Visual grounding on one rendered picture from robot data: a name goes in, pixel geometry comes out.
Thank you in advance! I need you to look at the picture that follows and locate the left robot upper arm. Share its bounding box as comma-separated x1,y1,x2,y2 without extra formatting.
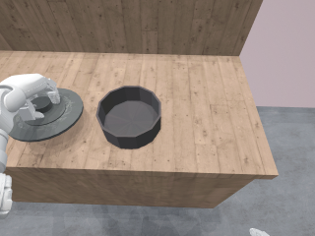
0,173,13,220

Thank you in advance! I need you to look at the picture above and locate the pot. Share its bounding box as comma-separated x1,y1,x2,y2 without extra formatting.
95,86,161,149

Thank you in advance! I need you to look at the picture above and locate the knob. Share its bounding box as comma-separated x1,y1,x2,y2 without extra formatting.
31,96,53,113

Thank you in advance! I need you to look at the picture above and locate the table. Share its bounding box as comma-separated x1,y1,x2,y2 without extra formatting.
0,0,279,208

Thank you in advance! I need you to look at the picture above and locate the left robot hand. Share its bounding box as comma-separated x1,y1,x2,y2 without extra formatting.
0,74,60,121

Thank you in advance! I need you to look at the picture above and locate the robot left forearm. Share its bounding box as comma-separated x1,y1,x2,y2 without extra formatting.
0,83,27,173

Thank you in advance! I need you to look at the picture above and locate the lid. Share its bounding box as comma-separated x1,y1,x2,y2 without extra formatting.
8,88,84,143

